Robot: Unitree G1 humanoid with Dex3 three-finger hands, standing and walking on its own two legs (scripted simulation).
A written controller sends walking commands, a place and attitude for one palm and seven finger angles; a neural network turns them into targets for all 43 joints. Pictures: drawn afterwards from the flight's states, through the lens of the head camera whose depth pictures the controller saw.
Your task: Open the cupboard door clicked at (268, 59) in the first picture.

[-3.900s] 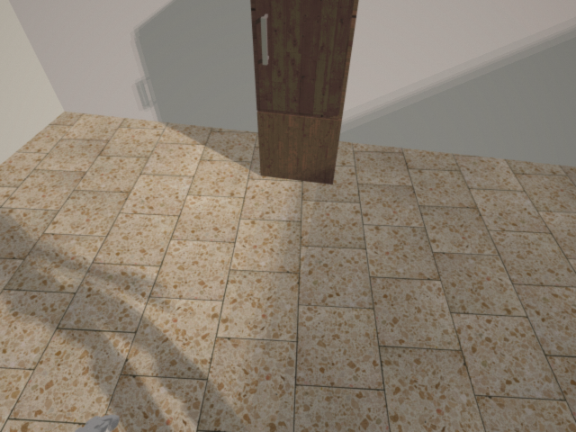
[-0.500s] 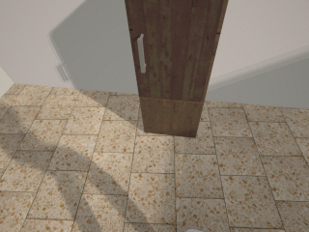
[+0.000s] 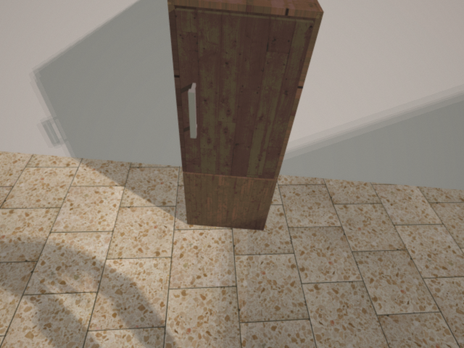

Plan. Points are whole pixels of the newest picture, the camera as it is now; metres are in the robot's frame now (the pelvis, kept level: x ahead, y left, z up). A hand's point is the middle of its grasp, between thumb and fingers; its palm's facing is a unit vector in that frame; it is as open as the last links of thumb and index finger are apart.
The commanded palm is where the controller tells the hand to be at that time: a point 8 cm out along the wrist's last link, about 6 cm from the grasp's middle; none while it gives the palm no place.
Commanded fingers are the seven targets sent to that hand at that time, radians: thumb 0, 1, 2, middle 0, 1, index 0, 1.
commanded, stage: take the last steps up to it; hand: left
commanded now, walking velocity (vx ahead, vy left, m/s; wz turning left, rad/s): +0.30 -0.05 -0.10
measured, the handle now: (193, 111) +0.79 +0.16 -0.04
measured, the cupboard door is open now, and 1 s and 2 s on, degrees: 0 0 0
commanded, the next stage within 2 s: come to a stop and stand still in 0.64 s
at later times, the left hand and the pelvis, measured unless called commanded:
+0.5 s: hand out of the picture +0.14 +0.10 -0.17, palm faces +0.04 -0.98 -0.20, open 7.3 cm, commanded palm none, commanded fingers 0.00 0.90 0.90 -0.20 -0.30 -0.20 -0.30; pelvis +0.13 -0.07 +0.00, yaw -1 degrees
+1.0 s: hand (183, 288) +0.29 +0.12 -0.19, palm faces +0.03 -0.97 -0.23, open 7.3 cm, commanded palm none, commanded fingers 0.00 0.90 0.90 -0.20 -0.30 -0.20 -0.30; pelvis +0.25 -0.07 -0.01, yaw -2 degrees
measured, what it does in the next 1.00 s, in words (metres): walks ahead: right foot, then left foot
